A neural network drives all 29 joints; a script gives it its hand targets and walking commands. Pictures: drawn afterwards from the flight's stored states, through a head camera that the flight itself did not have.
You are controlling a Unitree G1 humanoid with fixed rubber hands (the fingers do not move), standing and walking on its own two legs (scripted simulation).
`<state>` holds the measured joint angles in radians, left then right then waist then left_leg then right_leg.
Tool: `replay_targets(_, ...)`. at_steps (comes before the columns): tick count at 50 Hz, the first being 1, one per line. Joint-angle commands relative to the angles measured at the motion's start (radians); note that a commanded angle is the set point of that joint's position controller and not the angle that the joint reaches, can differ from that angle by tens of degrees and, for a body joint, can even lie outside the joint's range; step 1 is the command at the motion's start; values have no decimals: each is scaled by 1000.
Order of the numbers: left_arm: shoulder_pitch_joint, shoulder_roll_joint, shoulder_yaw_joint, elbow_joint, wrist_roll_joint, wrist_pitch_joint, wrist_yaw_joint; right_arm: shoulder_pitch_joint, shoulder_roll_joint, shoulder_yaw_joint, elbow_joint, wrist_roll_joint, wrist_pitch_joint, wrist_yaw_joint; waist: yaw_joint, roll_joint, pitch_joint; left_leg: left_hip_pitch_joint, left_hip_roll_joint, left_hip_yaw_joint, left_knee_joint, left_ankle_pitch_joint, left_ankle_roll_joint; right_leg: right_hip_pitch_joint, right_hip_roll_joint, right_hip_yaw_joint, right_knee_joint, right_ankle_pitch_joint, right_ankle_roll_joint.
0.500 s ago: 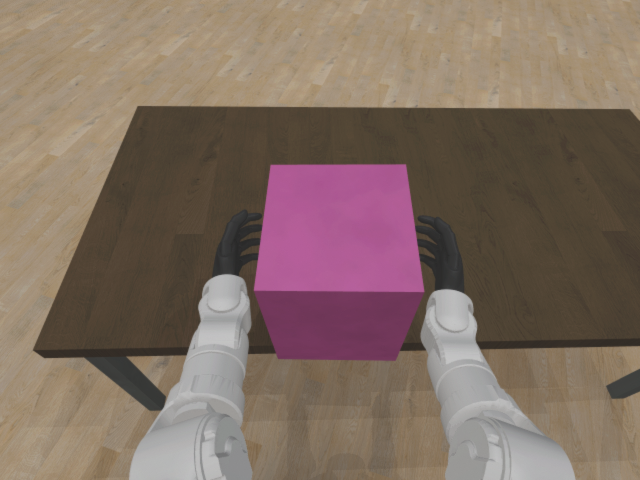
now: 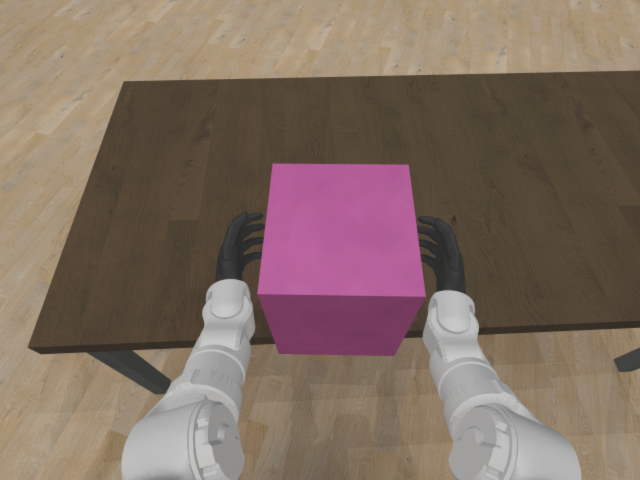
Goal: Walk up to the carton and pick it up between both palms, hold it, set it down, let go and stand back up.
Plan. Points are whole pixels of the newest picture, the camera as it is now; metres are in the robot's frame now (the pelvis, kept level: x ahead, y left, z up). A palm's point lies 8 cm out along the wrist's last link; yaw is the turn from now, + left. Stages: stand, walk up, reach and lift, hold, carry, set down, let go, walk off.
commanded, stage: set down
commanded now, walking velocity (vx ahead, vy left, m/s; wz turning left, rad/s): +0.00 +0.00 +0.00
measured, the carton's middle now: (338, 267) +0.43 +0.01 -0.09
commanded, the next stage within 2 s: none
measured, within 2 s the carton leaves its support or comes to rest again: rests again in 0.60 s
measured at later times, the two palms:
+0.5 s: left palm (233, 273) +0.38 +0.16 -0.02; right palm (440, 280) +0.38 -0.12 -0.01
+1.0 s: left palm (231, 268) +0.39 +0.17 -0.02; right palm (437, 280) +0.38 -0.12 -0.02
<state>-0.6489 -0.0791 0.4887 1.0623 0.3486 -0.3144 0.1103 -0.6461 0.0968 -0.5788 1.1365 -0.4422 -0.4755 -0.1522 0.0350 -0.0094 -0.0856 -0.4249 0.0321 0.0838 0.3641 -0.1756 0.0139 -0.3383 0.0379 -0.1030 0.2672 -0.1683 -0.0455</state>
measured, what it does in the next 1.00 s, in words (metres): stands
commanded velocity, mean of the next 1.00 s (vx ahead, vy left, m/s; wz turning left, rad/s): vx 0.00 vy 0.00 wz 0.00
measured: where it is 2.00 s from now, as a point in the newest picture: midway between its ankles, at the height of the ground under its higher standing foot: outside the picture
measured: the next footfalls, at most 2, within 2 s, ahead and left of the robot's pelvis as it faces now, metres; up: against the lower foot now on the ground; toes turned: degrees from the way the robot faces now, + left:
none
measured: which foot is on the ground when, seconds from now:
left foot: down 0.00-1.00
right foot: down 0.00-1.00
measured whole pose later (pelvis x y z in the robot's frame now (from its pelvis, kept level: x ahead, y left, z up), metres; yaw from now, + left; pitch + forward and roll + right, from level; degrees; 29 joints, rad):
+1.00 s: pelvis -0.01 +0.01 -0.01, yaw +0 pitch +21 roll -1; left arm -0.79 -0.06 0.64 1.17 0.44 -0.42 0.10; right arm -0.74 0.16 -0.85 1.06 -0.65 -0.47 -0.09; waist 0.02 -0.03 -0.12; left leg -0.63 0.02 0.09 0.43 -0.17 0.03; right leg -0.56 0.02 -0.11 0.38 -0.19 -0.04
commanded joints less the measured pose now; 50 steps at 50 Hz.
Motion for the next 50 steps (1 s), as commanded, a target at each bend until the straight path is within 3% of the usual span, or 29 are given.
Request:
replay_targets(1,-654,-490,-281,-55,72,-125,-145,-582,586,290,-21,-132,-72,171,16,18,-701,157,5,14,45,478,-54,364,-32,37,131,597,40)
replay_targets(7,-684,-464,-246,-22,76,-161,-144,-592,603,282,-37,-156,-73,174,24,13,-769,68,-1,18,49,439,-37,389,-45,52,173,637,50)
replay_targets(16,-720,-426,-188,43,94,-189,-150,-578,615,218,0,-212,-58,171,8,-1,-778,-13,-1,19,57,365,-22,362,-56,60,207,599,55)
replay_targets(35,-709,-404,-111,97,152,-173,-139,-585,573,66,25,-287,-53,195,1,38,-734,93,14,13,100,437,-38,164,-44,25,175,437,30)
replay_targets(50,-688,-393,-70,86,187,-145,-138,-568,567,-5,16,-325,-23,212,-2,25,-694,104,13,7,98,418,-32,97,-47,14,156,337,23)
